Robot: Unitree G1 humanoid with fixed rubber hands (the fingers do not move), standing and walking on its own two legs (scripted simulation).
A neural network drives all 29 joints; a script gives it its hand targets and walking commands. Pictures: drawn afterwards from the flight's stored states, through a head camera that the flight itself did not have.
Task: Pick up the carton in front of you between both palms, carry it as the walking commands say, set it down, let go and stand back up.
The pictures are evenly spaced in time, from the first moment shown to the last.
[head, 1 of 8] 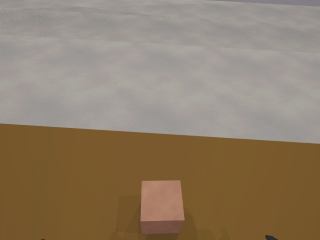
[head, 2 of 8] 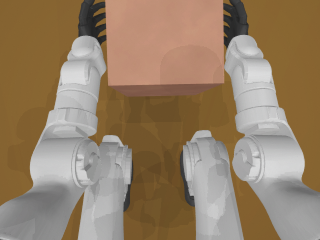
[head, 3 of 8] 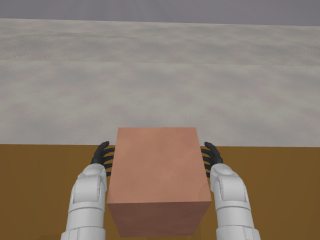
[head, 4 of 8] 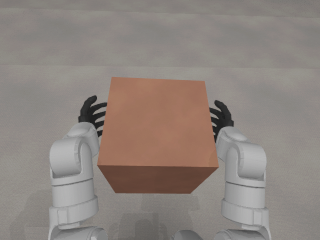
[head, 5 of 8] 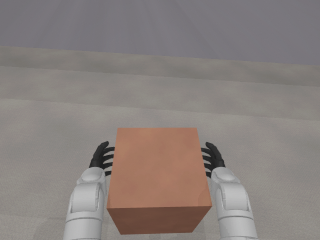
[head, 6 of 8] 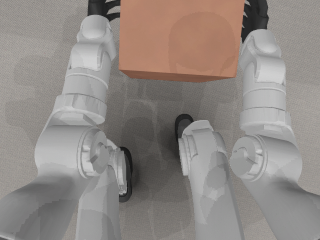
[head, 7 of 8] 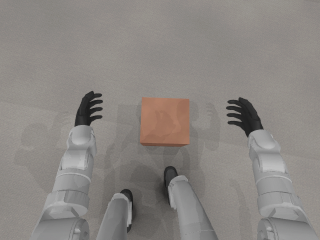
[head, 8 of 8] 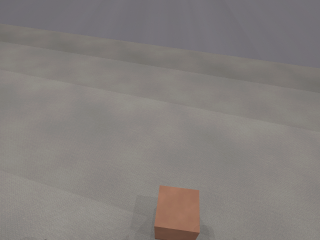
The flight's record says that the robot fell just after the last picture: no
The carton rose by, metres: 0.69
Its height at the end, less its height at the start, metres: -0.05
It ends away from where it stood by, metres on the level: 2.32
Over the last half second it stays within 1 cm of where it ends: yes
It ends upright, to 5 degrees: yes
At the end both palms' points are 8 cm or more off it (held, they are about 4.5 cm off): yes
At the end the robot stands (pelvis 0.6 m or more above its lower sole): yes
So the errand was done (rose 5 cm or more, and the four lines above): yes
